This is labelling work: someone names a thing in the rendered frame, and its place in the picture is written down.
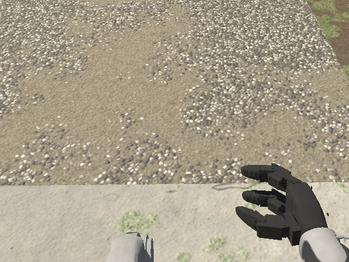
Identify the robot right hand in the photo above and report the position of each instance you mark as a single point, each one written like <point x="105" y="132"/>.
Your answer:
<point x="296" y="213"/>

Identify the left robot thigh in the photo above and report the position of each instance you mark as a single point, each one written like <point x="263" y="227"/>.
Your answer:
<point x="131" y="248"/>

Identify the robot right forearm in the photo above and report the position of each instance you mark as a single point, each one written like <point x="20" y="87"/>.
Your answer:
<point x="321" y="245"/>

